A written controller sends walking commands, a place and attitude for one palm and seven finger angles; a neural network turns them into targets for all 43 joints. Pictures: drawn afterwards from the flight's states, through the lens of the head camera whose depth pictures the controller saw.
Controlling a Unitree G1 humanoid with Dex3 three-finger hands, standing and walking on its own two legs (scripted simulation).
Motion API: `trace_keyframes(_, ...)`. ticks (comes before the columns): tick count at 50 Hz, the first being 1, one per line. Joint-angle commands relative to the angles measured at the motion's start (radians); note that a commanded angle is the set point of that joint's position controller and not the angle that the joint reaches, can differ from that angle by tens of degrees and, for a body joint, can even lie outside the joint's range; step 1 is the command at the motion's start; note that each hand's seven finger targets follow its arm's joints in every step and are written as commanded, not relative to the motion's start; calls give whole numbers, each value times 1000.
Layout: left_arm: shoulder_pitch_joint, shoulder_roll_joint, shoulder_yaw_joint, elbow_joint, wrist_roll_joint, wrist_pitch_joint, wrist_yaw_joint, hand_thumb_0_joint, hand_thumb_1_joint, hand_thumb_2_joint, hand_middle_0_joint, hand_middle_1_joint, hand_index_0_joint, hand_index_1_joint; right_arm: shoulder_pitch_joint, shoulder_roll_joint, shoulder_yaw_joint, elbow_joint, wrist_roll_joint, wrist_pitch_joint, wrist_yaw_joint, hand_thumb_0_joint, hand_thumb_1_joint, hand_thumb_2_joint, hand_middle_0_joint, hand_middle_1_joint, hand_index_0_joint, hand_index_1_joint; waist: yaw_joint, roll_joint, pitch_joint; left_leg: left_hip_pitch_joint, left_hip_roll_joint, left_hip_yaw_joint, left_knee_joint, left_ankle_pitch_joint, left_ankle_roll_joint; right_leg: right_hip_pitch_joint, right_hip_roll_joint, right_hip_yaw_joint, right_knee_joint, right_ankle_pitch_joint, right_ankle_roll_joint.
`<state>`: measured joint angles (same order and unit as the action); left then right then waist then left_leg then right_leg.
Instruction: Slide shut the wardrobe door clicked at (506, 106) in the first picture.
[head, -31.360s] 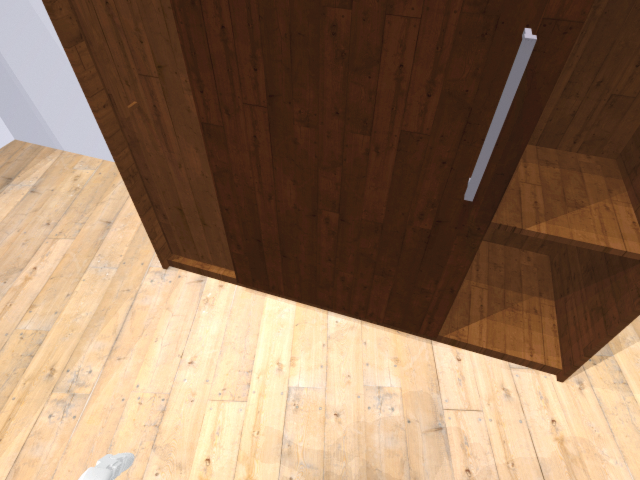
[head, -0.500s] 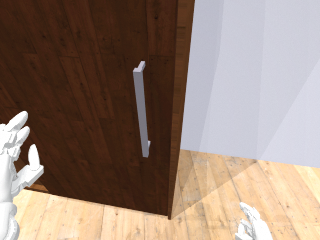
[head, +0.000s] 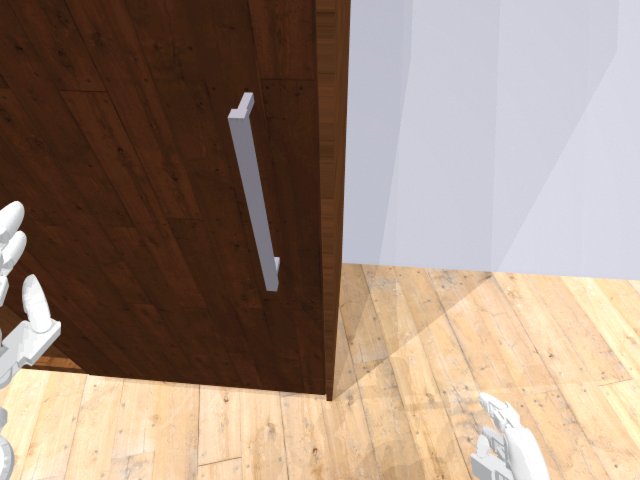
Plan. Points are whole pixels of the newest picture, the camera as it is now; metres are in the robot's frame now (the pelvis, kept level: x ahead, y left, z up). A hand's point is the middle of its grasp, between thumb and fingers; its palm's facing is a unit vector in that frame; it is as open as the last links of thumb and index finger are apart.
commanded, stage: step back with the hand held close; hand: left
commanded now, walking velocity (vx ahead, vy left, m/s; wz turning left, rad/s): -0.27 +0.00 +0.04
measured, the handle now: (262, 209) +0.44 +0.13 +0.09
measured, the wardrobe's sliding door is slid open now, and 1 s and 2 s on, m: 0.00 0.00 0.00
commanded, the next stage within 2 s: stop stepping back and stand still in 1.12 s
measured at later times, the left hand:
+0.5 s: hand (20, 396) +0.15 +0.27 +0.15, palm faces +0.46 -0.77 -0.44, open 7.4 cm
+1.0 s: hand out of the picture +0.07 +0.24 +0.16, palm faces +0.29 -0.82 -0.49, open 7.4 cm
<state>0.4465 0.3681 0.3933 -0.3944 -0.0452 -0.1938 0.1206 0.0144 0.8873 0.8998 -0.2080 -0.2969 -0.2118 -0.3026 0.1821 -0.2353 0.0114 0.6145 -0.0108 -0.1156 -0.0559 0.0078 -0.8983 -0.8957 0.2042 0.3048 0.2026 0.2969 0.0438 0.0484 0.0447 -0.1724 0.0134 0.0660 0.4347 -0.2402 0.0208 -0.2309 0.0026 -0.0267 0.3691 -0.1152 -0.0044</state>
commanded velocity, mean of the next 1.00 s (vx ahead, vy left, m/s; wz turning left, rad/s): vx -0.33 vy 0.00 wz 0.04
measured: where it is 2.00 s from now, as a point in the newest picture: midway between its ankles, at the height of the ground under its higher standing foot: outside the picture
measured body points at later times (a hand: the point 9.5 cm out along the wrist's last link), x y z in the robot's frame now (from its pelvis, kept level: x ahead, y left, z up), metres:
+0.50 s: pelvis -0.05 +0.01 -0.02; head -0.03 +0.02 +0.43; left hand +0.12 +0.31 +0.17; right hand +0.13 -0.22 -0.10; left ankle +0.00 +0.10 -0.74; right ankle +0.05 -0.12 -0.74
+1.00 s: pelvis -0.13 +0.01 -0.02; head -0.10 +0.04 +0.43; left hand +0.05 +0.29 +0.18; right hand +0.06 -0.23 -0.07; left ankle -0.02 +0.10 -0.74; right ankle -0.11 -0.11 -0.74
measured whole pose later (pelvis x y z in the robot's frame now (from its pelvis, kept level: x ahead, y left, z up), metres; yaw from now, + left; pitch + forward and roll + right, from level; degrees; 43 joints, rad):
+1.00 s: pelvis -0.13 +0.01 -0.02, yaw -1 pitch +1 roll -3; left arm 0.58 0.47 0.41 -0.61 -0.04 -0.27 0.11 0.02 0.88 0.90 -0.22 -0.30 -0.22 -0.30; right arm 0.13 -0.19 -0.01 0.58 -0.01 -0.11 -0.07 0.01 -0.90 -0.90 0.21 0.31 0.20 0.30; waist 0.00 -0.01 0.06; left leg -0.49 0.04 0.01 0.61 -0.16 0.01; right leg -0.31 0.08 0.03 0.55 -0.25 -0.01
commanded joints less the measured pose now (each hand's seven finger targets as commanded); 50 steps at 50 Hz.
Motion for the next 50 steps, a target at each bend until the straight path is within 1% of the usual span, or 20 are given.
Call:
trace_keyframes(1, 56, 202, 135, -221, 9, -57, 17, 0, 900, 900, -200, -300, -200, -300, -82, -108, -65, -185, 8, -21, -6, 0, -900, -900, 200, 300, 200, 300, -8, -49, -242, -9, 59, -79, -54, 199, 17, 114, -87, 95, 27, 197, 1)
trace_keyframes(5, 83, 237, 182, -283, 11, -68, 26, 0, 900, 900, -200, -300, -200, -300, -86, -102, -72, -205, 10, -8, -12, 0, -900, -900, 200, 300, 200, 300, -5, -34, -240, -87, 77, -107, -58, 239, 19, 138, -72, 84, 105, 260, 4)
trace_keyframes(7, 75, 252, 198, -315, 15, -75, 29, 0, 900, 900, -200, -300, -200, -300, -95, -105, -72, -208, 6, -9, -18, 0, -900, -900, 200, 300, 200, 300, -1, 41, -223, -137, 88, -124, -79, 221, 25, 145, -58, 75, 151, 250, 10)
trace_keyframes(12, 64, 207, 175, -272, 25, -78, 29, 0, 900, 900, -200, -300, -200, -300, -76, -114, -74, -205, 4, -25, -22, 0, -900, -900, 200, 300, 200, 300, -4, 85, -136, -346, 121, -153, -126, 14, 53, 187, -39, 77, 244, 165, 12)
trace_keyframes(16, 18, 182, 145, -236, 32, -83, 29, 0, 900, 900, -200, -300, -200, -300, -47, -111, -74, -193, 10, -37, -20, 0, -900, -900, 200, 300, 200, 300, -24, -22, -93, -407, 99, -139, -79, -191, 59, 133, -72, 128, 205, 79, 1)
trace_keyframes(18, -18, 188, 136, -238, 35, -89, 30, 0, 900, 900, -200, -300, -200, -300, -41, -110, -74, -190, 8, -41, -20, 0, -900, -900, 200, 300, 200, 300, -32, -88, -54, -381, 60, -130, -26, -289, 52, 22, -104, 186, 96, -91, -14)
trace_keyframes(21, -35, 207, 134, -274, 34, -104, 39, 0, 900, 900, -200, -300, -200, -300, -24, -102, -71, -176, 7, -50, -12, 0, -900, -900, 200, 300, 200, 300, -39, -167, -76, -208, 2, -97, 157, -258, 28, -188, -183, 265, -68, -337, -61)
trace_keyframes(23, -37, 228, 145, -316, 29, -110, 49, 0, 900, 900, -200, -300, -200, -300, -20, -92, -64, -161, 2, -47, -11, 0, -900, -900, 200, 300, 200, 300, -44, -173, -115, -98, -6, -92, 217, -198, 17, -273, -219, 249, -82, -367, -81)
trace_keyframes(26, 0, 238, 172, -369, 27, -119, 60, 0, 900, 900, -200, -300, -200, -300, -29, -106, -63, -179, 2, -53, -18, 0, -900, -900, 200, 300, 200, 300, -44, -17, -152, -166, 48, -175, 26, -205, 39, -173, -125, 150, 82, -279, -33)
trace_keyframes(28, 18, 230, 202, -396, 45, -129, 61, 0, 900, 900, -200, -300, -200, -300, -49, -129, -72, -193, 2, -60, -25, 0, -900, -900, 200, 300, 200, 300, -30, 243, -161, -444, 211, -364, -235, -408, 102, 82, 11, 47, 423, -181, 20)
trace_keyframes(29, -10, 233, 210, -406, 61, -132, 57, 0, 900, 900, -200, -300, -200, -300, -58, -120, -76, -196, -2, -67, -24, 0, -900, -900, 200, 300, 200, 300, -22, 277, -151, -569, 271, -396, -294, -498, 128, 177, 39, 31, 559, -168, 31)
trace_keyframes(30, -1, 247, 233, -372, 64, -131, 56, 0, 900, 900, -200, -300, -200, -300, -48, -115, -82, -189, -4, -70, -24, 0, -900, -900, 200, 300, 200, 300, -24, 219, -131, -588, 282, -385, -283, -448, 140, 179, 36, 44, 594, -173, 30)
trace_keyframes(33, 63, 216, 211, -329, 44, -135, 43, 0, 900, 900, -200, -300, -200, -300, -44, -111, -84, -183, 1, -85, -18, 0, -900, -900, 200, 300, 200, 300, -21, 48, -83, -457, 224, -290, -108, -129, 116, 87, 27, 52, 382, -162, 17)
trace_keyframes(35, 103, 182, 176, -294, 32, -138, 28, 0, 900, 900, -200, -300, -200, -300, -30, -112, -75, -153, 1, -89, -9, 0, -900, -900, 200, 300, 200, 300, -28, 56, -81, -317, 191, -263, -49, -39, 85, 6, 20, 41, 187, -131, 8)
trace_keyframes(37, 66, 182, 153, -307, 30, -153, 20, 0, 900, 900, -200, -300, -200, -300, -29, -112, -70, -126, -9, -93, -8, 0, -900, -900, 200, 300, 200, 300, -37, 84, -124, -187, 151, -230, 23, 233, 58, -7, -17, 80, 81, 122, -6)
trace_keyframes(40, 0, 205, 130, -344, 21, -158, 20, 0, 900, 900, -200, -300, -200, -300, -38, -95, -70, -119, -4, -84, -13, 0, -900, -900, 200, 300, 200, 300, -28, 2, -339, 105, 111, -110, 143, 659, 14, -36, -75, 137, 118, 498, 2)
trace_keyframes(42, 58, 237, 156, -373, 8, -143, 20, 0, 900, 900, -200, -300, -200, -300, -52, -101, -82, -142, 2, -77, -18, 0, -900, -900, 200, 300, 200, 300, -23, -58, -394, 133, 104, -106, 145, 570, 13, -55, -70, 125, 123, 364, 16)
trace_keyframes(44, 121, 262, 191, -406, -1, -138, 19, 0, 900, 900, -200, -300, -200, -300, -76, -88, -79, -171, 2, -54, -15, 0, -900, -900, 200, 300, 200, 300, -19, -23, -348, 56, 99, -110, 120, 407, 16, -67, -83, 159, 91, 257, 2)
trace_keyframes(46, 131, 285, 212, -417, -7, -141, 23, 0, 900, 900, -200, -300, -200, -300, -84, -79, -76, -180, 4, -36, -16, 0, -900, -900, 200, 300, 200, 300, -28, -59, -275, -7, 63, -91, 161, 265, -2, -121, -130, 205, 35, 204, -21)
trace_keyframes(50, 136, 287, 218, -360, -7, -128, 41, 0, 900, 900, -200, -300, -200, -300, -85, -63, -88, -158, 10, -11, -21, 0, -900, -900, 200, 300, 200, 300, -28, -173, -139, -74, -22, -105, 492, -104, -38, -344, -300, 321, -129, -78, -151)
